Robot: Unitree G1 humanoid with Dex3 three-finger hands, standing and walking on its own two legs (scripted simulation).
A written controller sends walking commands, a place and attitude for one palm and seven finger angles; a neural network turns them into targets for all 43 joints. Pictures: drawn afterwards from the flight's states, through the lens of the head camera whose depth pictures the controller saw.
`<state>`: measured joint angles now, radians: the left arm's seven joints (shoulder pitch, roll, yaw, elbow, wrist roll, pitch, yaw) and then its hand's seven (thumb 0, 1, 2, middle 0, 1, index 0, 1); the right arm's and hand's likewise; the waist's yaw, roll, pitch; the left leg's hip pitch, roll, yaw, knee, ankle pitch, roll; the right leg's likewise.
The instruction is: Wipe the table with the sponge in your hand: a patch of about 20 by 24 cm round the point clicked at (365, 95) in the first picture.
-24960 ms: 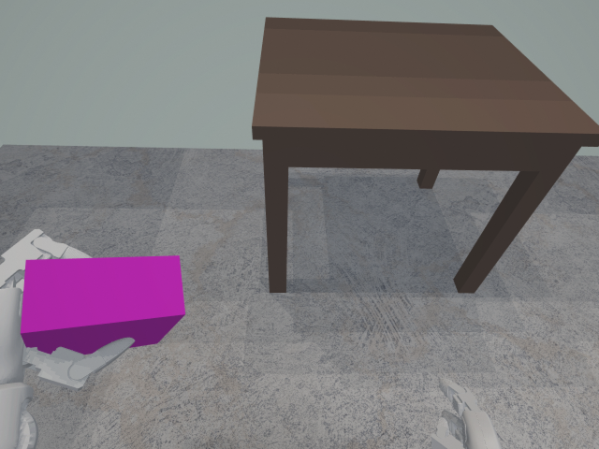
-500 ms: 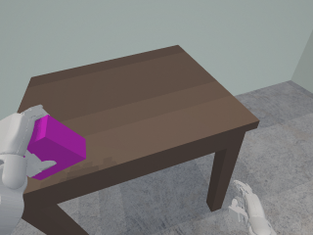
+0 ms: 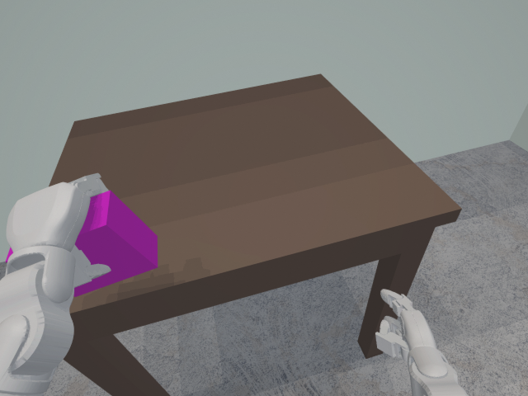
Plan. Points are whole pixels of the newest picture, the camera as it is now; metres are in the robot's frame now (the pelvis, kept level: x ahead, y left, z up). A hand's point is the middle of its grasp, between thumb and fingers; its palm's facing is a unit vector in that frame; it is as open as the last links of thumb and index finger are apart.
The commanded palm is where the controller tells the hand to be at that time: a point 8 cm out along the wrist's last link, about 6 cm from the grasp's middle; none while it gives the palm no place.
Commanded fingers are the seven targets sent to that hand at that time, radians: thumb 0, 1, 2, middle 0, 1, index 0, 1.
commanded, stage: turn the palm down, sponge in hand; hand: left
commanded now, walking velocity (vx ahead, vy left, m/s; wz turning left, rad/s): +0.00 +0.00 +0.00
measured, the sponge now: (100, 253) +0.24 +0.30 +0.12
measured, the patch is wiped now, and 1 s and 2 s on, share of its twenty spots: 0.00 0.00 0.00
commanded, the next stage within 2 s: move the sponge above the wiping area in 0.34 s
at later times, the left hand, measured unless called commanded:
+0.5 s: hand (97, 235) +0.24 +0.28 +0.16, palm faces +0.19 -0.12 -0.97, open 10.2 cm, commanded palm +0.20 +0.28 +0.24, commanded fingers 0.00 0.10 1.30 -1.20 -1.60 -1.20 -1.60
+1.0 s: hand (106, 231) +0.27 +0.30 +0.14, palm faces +0.05 -0.06 -1.00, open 10.3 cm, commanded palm +0.23 +0.29 +0.23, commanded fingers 0.00 0.10 1.30 -1.20 -1.60 -1.20 -1.60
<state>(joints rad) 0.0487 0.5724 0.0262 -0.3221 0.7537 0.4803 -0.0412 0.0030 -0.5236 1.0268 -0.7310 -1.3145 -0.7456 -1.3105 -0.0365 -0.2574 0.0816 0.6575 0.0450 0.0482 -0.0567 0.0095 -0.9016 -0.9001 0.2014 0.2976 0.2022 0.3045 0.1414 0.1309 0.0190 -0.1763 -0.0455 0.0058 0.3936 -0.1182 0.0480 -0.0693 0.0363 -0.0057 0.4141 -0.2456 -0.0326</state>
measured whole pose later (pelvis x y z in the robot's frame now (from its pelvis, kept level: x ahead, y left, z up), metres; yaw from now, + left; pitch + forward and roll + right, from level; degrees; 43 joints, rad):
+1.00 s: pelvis +0.01 -0.02 +0.00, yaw +0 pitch -5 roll +0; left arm -0.05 0.62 -0.01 -0.09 0.82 0.41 -0.13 0.00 -0.52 1.03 -0.72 -1.33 -0.74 -1.32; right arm 0.00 -0.28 0.07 0.68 0.04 0.05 -0.07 0.01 -0.90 -0.90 0.20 0.30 0.20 0.30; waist 0.12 0.11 0.02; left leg -0.19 -0.03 -0.01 0.41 -0.14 0.03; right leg -0.08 0.05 -0.01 0.42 -0.27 -0.06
